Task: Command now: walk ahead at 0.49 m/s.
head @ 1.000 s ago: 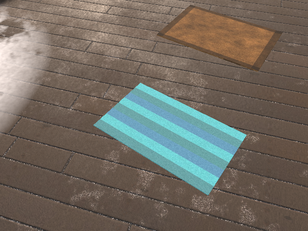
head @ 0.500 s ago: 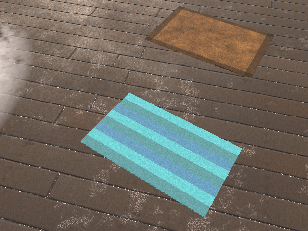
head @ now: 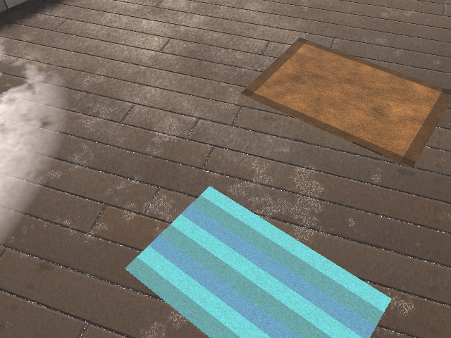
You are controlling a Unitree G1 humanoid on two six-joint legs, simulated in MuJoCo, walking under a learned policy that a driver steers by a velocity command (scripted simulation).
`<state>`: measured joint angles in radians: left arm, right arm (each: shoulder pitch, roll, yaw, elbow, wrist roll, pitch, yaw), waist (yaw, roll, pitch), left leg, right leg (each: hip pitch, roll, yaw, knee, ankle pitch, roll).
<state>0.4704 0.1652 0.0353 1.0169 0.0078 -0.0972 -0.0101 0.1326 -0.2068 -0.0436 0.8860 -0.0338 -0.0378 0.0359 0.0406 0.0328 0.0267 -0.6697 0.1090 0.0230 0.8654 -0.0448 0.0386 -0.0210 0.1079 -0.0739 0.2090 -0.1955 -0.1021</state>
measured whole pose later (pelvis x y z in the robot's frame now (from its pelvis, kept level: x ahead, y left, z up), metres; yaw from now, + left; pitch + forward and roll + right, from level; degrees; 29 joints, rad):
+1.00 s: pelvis +0.23 +0.00 -0.01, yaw -29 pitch +2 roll +1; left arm 0.21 0.25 0.07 0.79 0.01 0.03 0.00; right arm 0.17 -0.26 -0.06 0.81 -0.02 0.05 -0.03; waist 0.01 0.02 0.05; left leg -0.49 0.02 -0.02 0.95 -0.40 -0.04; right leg -0.31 0.09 0.05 0.43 -0.14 -0.08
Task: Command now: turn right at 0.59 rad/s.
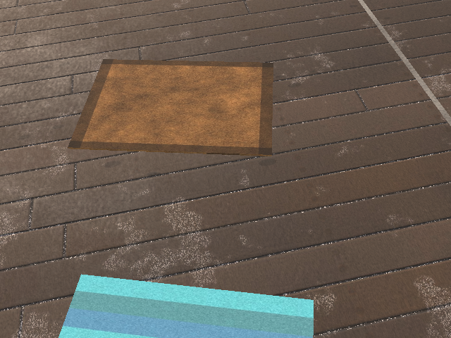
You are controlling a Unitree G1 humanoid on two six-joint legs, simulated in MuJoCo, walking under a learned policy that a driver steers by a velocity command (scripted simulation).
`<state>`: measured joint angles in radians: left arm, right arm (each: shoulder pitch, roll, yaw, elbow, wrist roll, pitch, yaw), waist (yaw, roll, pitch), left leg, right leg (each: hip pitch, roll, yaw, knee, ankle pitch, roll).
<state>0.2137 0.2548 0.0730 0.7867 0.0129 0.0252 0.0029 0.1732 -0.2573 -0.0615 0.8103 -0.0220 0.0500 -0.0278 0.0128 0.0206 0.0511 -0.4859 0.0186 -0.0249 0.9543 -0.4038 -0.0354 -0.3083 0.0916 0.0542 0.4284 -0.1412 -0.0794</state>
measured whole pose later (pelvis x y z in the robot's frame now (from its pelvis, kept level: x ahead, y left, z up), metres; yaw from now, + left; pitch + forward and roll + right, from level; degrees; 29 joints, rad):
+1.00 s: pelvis +0.20 -0.03 +0.00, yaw -7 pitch +1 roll -1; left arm 0.45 0.20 0.02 1.00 0.01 -0.09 0.00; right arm 0.10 -0.24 -0.05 0.83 -0.03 -0.02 0.05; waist 0.04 0.04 0.03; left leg -0.65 0.09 0.05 0.75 -0.06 0.02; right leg 0.09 0.08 -0.04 0.15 -0.26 -0.06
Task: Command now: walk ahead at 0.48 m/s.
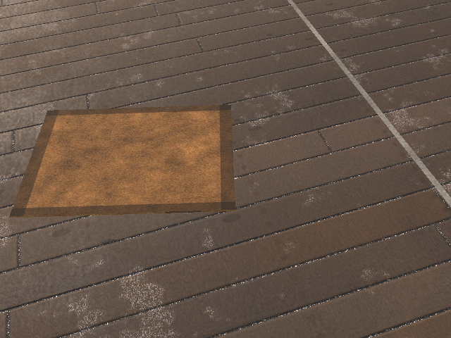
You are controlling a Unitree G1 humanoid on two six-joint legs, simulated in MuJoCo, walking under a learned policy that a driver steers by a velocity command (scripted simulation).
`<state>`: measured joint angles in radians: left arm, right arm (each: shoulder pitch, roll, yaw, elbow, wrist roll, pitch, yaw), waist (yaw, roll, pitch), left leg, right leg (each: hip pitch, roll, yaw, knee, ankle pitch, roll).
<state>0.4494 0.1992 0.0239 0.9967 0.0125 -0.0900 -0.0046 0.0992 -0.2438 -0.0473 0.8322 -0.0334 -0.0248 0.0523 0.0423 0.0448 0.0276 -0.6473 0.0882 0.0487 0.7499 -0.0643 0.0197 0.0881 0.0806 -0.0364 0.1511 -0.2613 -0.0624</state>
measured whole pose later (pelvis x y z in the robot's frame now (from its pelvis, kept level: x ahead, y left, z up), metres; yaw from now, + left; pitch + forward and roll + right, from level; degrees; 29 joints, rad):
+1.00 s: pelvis +0.57 +0.00 +0.00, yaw +4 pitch -1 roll -1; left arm 0.38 0.20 0.04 1.04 0.02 -0.10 0.00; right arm 0.20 -0.23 -0.05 0.94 -0.03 -0.03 0.03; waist 0.01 0.04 0.04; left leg -0.65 0.09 -0.03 0.97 -0.10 0.05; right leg -0.04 0.08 -0.16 0.24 -0.20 -0.09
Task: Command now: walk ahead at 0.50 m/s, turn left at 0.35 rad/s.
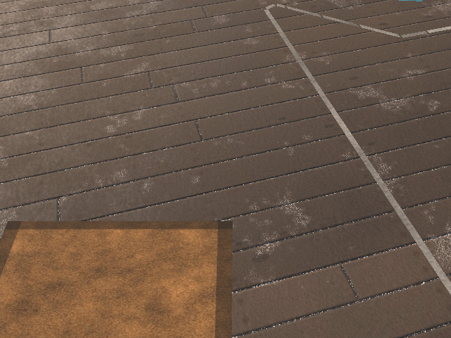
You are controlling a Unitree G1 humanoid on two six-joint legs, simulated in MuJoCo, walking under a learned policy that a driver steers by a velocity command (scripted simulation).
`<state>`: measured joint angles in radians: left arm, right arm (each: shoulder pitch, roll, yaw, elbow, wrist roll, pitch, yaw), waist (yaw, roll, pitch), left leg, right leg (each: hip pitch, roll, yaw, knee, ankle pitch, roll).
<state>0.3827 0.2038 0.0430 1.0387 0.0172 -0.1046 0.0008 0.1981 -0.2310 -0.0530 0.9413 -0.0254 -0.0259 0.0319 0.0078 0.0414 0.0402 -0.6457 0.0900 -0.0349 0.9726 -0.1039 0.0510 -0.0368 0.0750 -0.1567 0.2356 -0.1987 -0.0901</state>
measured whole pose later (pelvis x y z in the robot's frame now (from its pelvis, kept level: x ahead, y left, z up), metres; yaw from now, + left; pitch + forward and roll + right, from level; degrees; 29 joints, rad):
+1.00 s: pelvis +0.55 +0.10 +0.00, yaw +29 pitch +0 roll +0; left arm 0.30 0.25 0.04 0.87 0.02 -0.09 -0.01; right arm 0.26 -0.28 -0.06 0.85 -0.04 -0.04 0.03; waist 0.00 0.04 0.03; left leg -0.48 -0.02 -0.07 1.08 -0.31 0.06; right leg -0.20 0.04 -0.06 0.37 -0.18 -0.05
